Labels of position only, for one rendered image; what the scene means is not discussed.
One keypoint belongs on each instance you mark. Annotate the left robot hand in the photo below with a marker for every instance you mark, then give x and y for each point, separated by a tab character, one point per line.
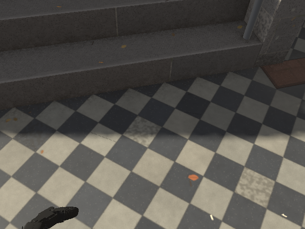
49	217

